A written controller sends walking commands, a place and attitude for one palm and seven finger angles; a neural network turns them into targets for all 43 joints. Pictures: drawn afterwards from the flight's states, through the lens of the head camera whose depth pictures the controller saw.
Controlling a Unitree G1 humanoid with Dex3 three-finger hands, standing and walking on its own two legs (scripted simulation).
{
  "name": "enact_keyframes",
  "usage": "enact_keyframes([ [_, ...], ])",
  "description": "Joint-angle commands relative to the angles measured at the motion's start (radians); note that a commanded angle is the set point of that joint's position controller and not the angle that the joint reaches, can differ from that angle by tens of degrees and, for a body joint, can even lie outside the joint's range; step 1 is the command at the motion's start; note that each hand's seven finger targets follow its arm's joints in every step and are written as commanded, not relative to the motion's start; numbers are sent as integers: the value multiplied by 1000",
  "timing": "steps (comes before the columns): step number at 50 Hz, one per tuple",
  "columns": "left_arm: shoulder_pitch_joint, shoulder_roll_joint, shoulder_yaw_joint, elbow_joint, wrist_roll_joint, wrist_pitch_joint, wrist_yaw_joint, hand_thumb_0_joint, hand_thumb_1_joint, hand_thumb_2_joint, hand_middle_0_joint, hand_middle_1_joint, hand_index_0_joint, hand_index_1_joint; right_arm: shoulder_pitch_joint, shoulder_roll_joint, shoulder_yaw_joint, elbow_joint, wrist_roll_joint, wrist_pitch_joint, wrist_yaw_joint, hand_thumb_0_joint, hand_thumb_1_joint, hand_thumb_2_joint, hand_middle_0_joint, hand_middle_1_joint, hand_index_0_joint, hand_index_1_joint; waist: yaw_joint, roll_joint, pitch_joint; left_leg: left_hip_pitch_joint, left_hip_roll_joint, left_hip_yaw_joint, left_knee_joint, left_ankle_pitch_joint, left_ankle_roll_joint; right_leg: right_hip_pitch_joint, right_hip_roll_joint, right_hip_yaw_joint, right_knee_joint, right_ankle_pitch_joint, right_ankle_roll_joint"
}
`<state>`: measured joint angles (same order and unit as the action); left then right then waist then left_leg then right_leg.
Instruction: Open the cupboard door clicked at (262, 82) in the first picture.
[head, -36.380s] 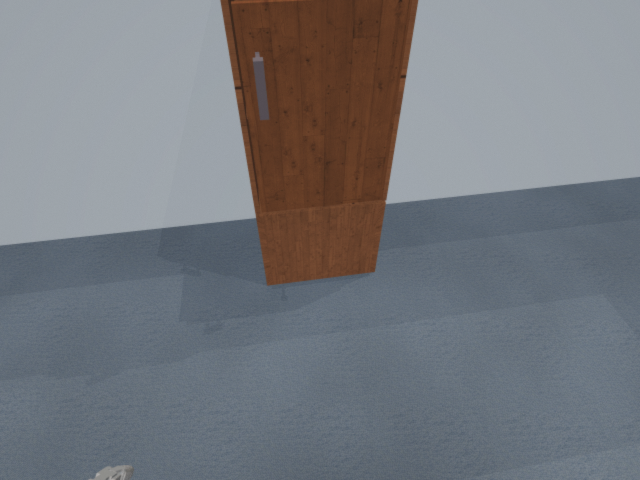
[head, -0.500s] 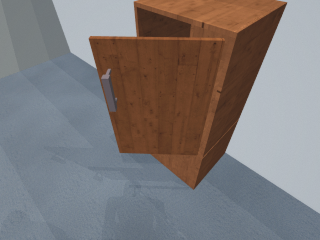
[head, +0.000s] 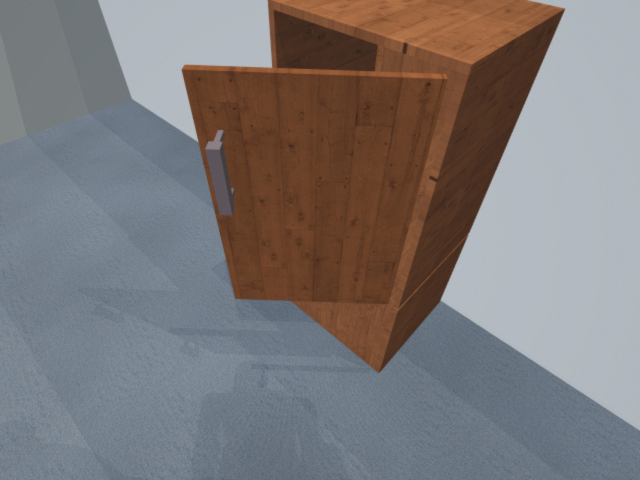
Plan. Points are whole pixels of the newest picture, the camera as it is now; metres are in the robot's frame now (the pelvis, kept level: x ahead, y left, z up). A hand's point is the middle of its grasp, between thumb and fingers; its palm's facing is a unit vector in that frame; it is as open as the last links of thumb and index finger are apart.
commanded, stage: shuffle to correct the standing spot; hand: left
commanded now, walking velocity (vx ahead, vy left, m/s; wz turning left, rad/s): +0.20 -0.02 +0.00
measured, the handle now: (223, 173) +0.58 +0.21 +0.06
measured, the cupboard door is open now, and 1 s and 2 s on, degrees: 41 41 41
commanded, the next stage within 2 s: come to a stop and stand still in 0.12 s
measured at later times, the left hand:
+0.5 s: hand out of the picture +0.02 +0.19 -0.18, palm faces +0.02 -0.98 -0.19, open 7.4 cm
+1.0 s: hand out of the picture +0.12 +0.19 -0.17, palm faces -0.02 -0.97 -0.24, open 7.3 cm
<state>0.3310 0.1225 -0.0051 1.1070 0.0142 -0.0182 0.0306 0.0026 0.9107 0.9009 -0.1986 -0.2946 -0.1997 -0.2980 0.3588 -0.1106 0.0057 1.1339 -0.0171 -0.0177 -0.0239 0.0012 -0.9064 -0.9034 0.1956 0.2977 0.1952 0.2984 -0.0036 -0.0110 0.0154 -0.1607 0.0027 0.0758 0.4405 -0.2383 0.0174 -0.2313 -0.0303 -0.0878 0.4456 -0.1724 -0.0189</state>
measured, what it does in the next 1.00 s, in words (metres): shifts its weight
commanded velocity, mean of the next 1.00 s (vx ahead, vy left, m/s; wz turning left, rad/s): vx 0.03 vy -0.01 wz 0.00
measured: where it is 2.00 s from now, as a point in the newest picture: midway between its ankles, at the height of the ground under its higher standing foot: outside the picture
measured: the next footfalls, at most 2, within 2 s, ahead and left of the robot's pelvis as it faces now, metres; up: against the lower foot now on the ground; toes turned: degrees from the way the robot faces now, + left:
none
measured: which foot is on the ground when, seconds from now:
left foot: down 0.00-1.00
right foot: down 0.00-1.00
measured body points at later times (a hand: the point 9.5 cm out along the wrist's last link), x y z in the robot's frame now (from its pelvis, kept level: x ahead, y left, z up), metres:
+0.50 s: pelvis +0.05 +0.03 -0.01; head +0.05 +0.02 +0.44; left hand +0.02 +0.24 -0.17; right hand +0.04 -0.19 -0.17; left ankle +0.00 +0.10 -0.74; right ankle +0.05 -0.11 -0.74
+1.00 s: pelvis +0.07 +0.01 -0.01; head +0.09 -0.01 +0.44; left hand +0.12 +0.24 -0.15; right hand +0.06 -0.21 -0.17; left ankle +0.00 +0.11 -0.74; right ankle +0.05 -0.11 -0.74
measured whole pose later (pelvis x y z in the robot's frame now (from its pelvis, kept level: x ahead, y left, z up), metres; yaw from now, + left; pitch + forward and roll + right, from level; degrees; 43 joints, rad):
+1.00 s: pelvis +0.07 +0.01 -0.01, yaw -2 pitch -1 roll +1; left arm 0.22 0.16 0.01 1.07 0.01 -0.02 0.04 0.00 0.92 0.90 -0.20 -0.29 -0.20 -0.30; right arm 0.27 -0.15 0.00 1.11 -0.02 -0.02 -0.04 0.00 -0.91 -0.90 0.20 0.30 0.20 0.30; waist -0.01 0.02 0.05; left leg -0.08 -0.02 0.09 0.44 -0.35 0.03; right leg -0.20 -0.03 -0.03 0.53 -0.32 0.00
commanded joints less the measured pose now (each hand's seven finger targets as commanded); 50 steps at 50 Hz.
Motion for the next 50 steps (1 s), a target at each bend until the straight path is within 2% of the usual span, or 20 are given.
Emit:
enact_keyframes([
  [1, 79, 82, 24, -32, 6, -5, 6, 0, 900, 900, -200, -300, -200, -300, 73, -86, -15, -21, -4, -2, -2, 0, -900, -900, 200, 300, 200, 300, 8, -14, 99, -163, 84, -101, -127, -251, 18, 15, -77, 124, -100, -287, -26],
  [4, 92, 82, 34, -39, 12, 4, 0, 0, 900, 900, -200, -300, -200, -300, 66, -95, -24, -33, -11, 6, 2, 0, -900, -900, 200, 300, 200, 300, 14, 3, 159, -225, 82, -115, -128, -383, 30, -46, -67, 134, -90, -409, -34],
  [6, 112, 79, 40, -43, 13, 2, -4, 0, 900, 900, -200, -300, -200, -300, 65, -88, -27, -44, -11, 7, 2, 0, -900, -900, 200, 300, 200, 300, 15, -29, 177, -237, 74, -106, -95, -366, 35, -60, -67, 159, -94, -428, -47],
  [8, 121, 68, 45, -46, 8, -1, -7, 0, 900, 900, -200, -300, -200, -300, 71, -84, -28, -48, -12, 2, 1, 0, -900, -900, 200, 300, 200, 300, 7, 0, 174, -216, 71, -110, -85, -335, 42, -80, -64, 164, -65, -400, -58],
  [12, 113, 41, 44, -58, 11, -9, -15, 0, 900, 900, -200, -300, -200, -300, 77, -97, -33, -52, -8, -13, -3, 0, -900, -900, 200, 300, 200, 300, 4, 79, 152, -189, 129, -173, -144, -367, 68, -82, -25, 109, 17, -288, -52],
  [13, 224, 117, 25, 30, 15, -19, 31, 0, 900, 900, -200, -300, -200, -300, -141, -157, -27, -120, -5, 0, 8, 0, -900, -900, 200, 300, 200, 300, 102, 33, 222, -309, 83, -7, 86, -256, 9, -47, -64, 124, -9, -78, -26],
  [14, 199, 148, 26, -13, 15, -30, 24, 0, 900, 900, -200, -300, -200, -300, -98, -53, -19, -163, -7, 3, 20, 0, -900, -900, 200, 300, 200, 300, 48, -60, 119, -254, 7, -17, 214, -252, 3, -91, -159, 331, -137, -287, -77],
  [15, 142, 152, 35, -40, 14, -37, 21, 0, 900, 900, -200, -300, -200, -300, -38, -35, -16, -162, -3, -3, 17, 0, -900, -900, 200, 300, 200, 300, -4, -52, 96, -167, 19, -28, 229, -205, 8, -148, -206, 374, -189, -334, -126],
  [16, 76, 178, 34, -54, 13, -37, 17, 0, 900, 900, -200, -300, -200, -300, 31, -28, -9, -139, -3, -2, 19, 0, -900, -900, 200, 300, 200, 300, -34, -12, 50, -70, 19, -13, 166, -192, 4, -183, -199, 306, -190, -419, -129],
  [17, 43, 152, 34, -59, 12, -36, 18, 0, 900, 900, -200, -300, -200, -300, 75, -30, -8, -119, -4, -8, 19, 0, -900, -900, 200, 300, 200, 300, -52, -14, 44, -25, 23, -41, 91, -130, 3, -203, -151, 249, -117, -358, -106],
  [19, 59, 84, 19, -41, 6, -33, 18, 0, 900, 900, -200, -300, -200, -300, 102, -77, -10, -97, -2, -28, 10, 0, -900, -900, 200, 300, 200, 300, -36, 123, 21, -33, 121, -146, -6, 56, 29, -130, -40, 129, 48, -166, -52],
  [20, 79, 66, 13, -29, 6, -29, 16, 0, 900, 900, -200, -300, -200, -300, 92, -100, -10, -95, 1, -36, 1, 0, -900, -900, 200, 300, 200, 300, -18, 207, 10, -49, 171, -189, -42, 234, 50, -67, -17, 78, 105, -95, -37],
  [21, 88, 61, 11, -19, 7, -29, 18, 0, 900, 900, -200, -300, -200, -300, 69, -102, -8, -97, 0, -38, -9, 0, -900, -900, 200, 300, 200, 300, 1, 233, 15, -54, 183, -176, -30, 415, 61, -28, -16, 57, 113, -58, -29],
  [22, 93, 60, 10, -11, 5, -28, 18, 0, 900, 900, -200, -300, -200, -300, 58, -108, -8, -102, 3, -37, -15, 0, -900, -900, 200, 300, 200, 300, 3, 169, 15, -48, 171, -160, -8, 487, 58, -5, -16, 62, 111, -21, -29],
  [25, 86, 64, 11, -1, 0, -23, 17, 0, 900, 900, -200, -300, -200, -300, 60, -118, -7, -96, 4, -33, -22, 0, -900, -900, 200, 300, 200, 300, -2, 0, 38, -41, 128, -117, 8, 413, 31, 18, -46, 97, 96, 133, -34],
  [27, 61, 70, 13, -11, 0, -18, 18, 0, 900, 900, -200, -300, -200, -300, 58, -118, -4, -87, 1, -31, -21, 0, -900, -900, 200, 300, 200, 300, -2, 13, 76, -57, 118, -111, -21, 400, 25, 16, -53, 96, 103, 150, -29],
  [31, 42, 90, 20, -25, -3, -13, 21, 0, 900, 900, -200, -300, -200, -300, 41, -121, -3, -72, -1, -30, -23, 0, -900, -900, 200, 300, 200, 300, 5, 28, 51, -16, 108, -102, -27, 459, 25, 48, -58, 100, 109, 201, -24],
  [38, 0, 129, 29, -47, -4, -13, 23, 0, 900, 900, -200, -300, -200, -300, 13, -131, -8, -60, -2, -22, -21, 0, -900, -900, 200, 300, 200, 300, 3, -11, 10, 18, 94, -81, -30, 384, 16, 95, -87, 122, 102, 373, -30],
  [43, -21, 141, 31, -60, -3, -11, 22, 0, 900, 900, -200, -300, -200, -300, -1, -128, -12, -54, 0, -17, -19, 0, -900, -900, 200, 300, 200, 300, 2, -13, 8, 23, 91, -75, -40, 306, 14, 104, -95, 136, 76, 381, -34],
  [50, -40, 144, 31, -66, -3, -6, 19, 0, 900, 900, -200, -300, -200, -300, -16, -130, -15, -45, -1, -12, -17, 0, -900, -900, 200, 300, 200, 300, 0, 16, 19, 43, 101, -73, -61, 258, 16, 84, -89, 140, 38, 295, -36],
])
